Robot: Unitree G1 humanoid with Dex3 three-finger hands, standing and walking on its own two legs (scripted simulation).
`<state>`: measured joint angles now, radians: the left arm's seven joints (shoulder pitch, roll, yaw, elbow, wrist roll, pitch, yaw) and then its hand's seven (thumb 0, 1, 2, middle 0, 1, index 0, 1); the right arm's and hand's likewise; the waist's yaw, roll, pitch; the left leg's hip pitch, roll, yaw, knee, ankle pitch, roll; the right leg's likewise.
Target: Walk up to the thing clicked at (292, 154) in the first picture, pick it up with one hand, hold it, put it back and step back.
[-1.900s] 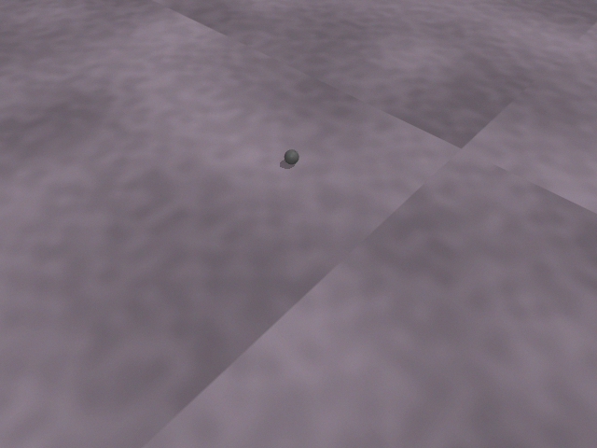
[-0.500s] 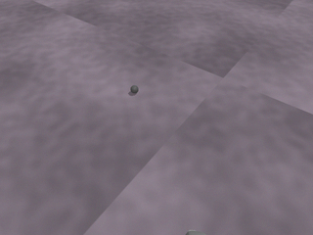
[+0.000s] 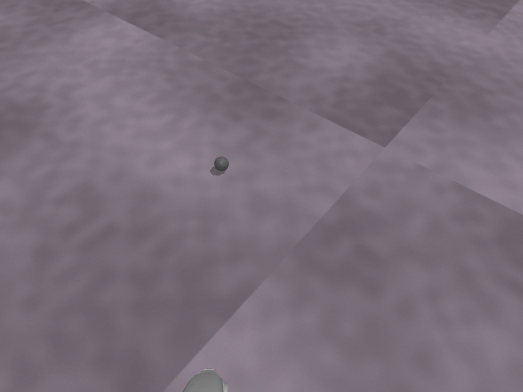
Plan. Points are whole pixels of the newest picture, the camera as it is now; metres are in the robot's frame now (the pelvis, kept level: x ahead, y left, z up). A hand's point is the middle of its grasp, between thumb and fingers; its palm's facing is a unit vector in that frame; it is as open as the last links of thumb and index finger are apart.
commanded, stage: walk up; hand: left
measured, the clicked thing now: (221, 163) +1.27 +0.26 -0.73
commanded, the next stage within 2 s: none
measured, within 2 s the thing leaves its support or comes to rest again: neither
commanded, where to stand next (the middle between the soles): +0.88 +0.03 m, yaw -3 degrees
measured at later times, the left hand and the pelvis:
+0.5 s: hand (140, 261) +0.38 +0.28 -0.13, palm faces -0.09 -0.91 -0.41, open 7.4 cm; pelvis +0.26 +0.00 -0.02, yaw -3 degrees
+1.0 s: hand (135, 225) +0.49 +0.33 -0.16, palm faces -0.02 -0.92 -0.38, open 7.4 cm; pelvis +0.47 +0.04 -0.02, yaw -1 degrees
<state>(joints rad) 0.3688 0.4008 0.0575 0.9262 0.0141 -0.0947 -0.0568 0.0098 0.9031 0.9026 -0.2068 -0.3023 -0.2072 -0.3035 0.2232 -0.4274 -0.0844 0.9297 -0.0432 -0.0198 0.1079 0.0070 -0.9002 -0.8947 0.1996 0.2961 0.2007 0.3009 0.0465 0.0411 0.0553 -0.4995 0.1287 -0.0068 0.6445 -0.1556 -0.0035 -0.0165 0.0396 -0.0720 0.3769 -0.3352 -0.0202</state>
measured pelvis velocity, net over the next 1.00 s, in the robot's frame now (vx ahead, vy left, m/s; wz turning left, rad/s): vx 0.47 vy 0.04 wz -0.01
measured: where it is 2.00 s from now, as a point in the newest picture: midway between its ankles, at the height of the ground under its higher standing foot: (256, 248)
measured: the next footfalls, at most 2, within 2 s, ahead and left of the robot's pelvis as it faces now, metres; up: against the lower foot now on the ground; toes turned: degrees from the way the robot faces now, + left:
left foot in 0.06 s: +0.19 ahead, +0.16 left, +0.00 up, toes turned +5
right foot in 0.48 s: +0.41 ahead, -0.13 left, +0.00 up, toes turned -7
